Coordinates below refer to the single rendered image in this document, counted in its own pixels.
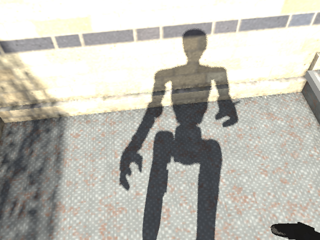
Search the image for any robot right hand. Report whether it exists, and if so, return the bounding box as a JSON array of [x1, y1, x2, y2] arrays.
[[270, 222, 320, 240]]

